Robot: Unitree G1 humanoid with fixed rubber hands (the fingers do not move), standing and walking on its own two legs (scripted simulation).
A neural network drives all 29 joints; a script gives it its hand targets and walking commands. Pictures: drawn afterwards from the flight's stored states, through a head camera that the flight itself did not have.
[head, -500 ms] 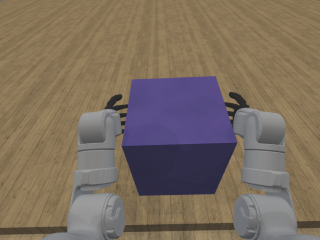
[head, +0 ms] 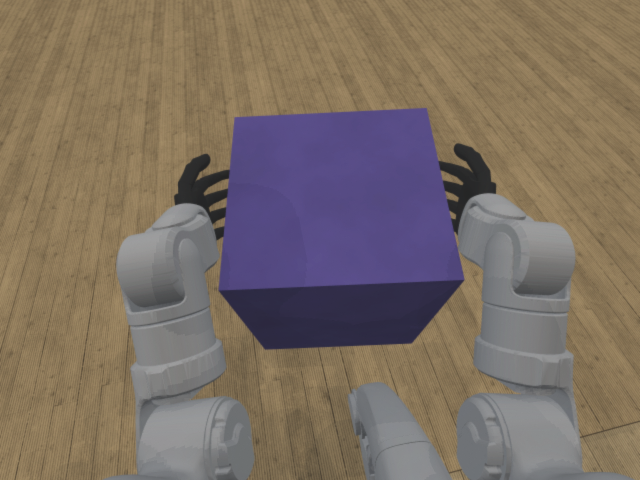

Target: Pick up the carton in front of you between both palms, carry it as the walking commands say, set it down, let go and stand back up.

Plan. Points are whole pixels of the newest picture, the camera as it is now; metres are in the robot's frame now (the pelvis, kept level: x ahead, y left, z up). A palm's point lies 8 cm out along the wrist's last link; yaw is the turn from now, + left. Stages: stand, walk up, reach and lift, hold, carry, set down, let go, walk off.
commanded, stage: carry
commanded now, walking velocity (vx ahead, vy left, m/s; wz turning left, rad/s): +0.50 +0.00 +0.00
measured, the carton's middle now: (334, 245) +0.37 -0.05 +0.07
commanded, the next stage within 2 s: none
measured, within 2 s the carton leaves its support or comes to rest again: neither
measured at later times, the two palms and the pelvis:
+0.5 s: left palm out of the picture +0.66 +0.15 +0.27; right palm out of the picture +0.69 -0.15 +0.27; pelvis +0.30 -0.03 +0.10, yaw +1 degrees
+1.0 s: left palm out of the picture +0.94 +0.13 +0.24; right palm out of the picture +0.93 -0.17 +0.25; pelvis +0.59 -0.01 +0.12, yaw +0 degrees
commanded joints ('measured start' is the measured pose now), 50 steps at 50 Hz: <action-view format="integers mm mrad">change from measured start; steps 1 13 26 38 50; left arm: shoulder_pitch -582 -837 -825 -762 -538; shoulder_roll -628 -842 -877 -904 -914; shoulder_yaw -574 -698 -660 -582 -714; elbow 27 200 125 274 148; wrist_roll -130 -380 -402 -293 -246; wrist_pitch -24 14 -4 -5 -93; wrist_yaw -23 -69 -102 -75 -87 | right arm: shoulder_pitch -804 -572 -649 -791 -457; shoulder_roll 841 737 832 932 934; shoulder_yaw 698 337 451 518 591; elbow -152 245 129 59 80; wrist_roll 393 57 73 220 153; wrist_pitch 27 102 79 49 -29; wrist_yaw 172 162 135 175 208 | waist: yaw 53 244 225 83 149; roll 10 -145 -185 38 184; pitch -417 -712 -521 -473 -473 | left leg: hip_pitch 520 -258 -260 468 448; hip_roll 318 -57 49 338 212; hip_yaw -456 -251 -51 -454 -2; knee -284 1023 179 -293 -153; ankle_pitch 274 82 44 445 951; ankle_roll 175 -19 -23 99 -68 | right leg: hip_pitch -379 959 847 79 672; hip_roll -66 -302 -235 -83 25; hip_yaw -6 775 111 -5 -261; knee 57 -1322 -1336 -589 -1419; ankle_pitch -18 245 369 140 535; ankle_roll -24 -284 -134 68 76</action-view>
